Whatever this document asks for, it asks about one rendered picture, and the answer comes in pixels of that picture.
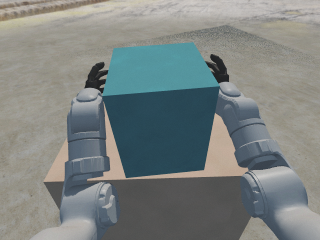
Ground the right robot upper arm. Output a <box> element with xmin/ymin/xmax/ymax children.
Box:
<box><xmin>240</xmin><ymin>165</ymin><xmax>320</xmax><ymax>240</ymax></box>

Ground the robot right hand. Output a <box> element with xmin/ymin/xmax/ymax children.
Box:
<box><xmin>205</xmin><ymin>54</ymin><xmax>229</xmax><ymax>83</ymax></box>

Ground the carton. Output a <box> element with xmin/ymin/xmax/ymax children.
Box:
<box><xmin>102</xmin><ymin>42</ymin><xmax>220</xmax><ymax>178</ymax></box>

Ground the robot right forearm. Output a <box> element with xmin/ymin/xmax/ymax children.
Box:
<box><xmin>215</xmin><ymin>82</ymin><xmax>308</xmax><ymax>204</ymax></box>

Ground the left robot upper arm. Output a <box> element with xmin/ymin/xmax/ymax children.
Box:
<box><xmin>29</xmin><ymin>181</ymin><xmax>121</xmax><ymax>240</ymax></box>

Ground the robot left hand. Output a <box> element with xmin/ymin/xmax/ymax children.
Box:
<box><xmin>84</xmin><ymin>62</ymin><xmax>109</xmax><ymax>93</ymax></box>

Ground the robot left forearm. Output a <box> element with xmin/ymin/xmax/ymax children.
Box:
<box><xmin>59</xmin><ymin>88</ymin><xmax>110</xmax><ymax>222</ymax></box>

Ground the pedestal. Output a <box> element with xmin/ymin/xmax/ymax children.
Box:
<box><xmin>43</xmin><ymin>102</ymin><xmax>252</xmax><ymax>240</ymax></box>

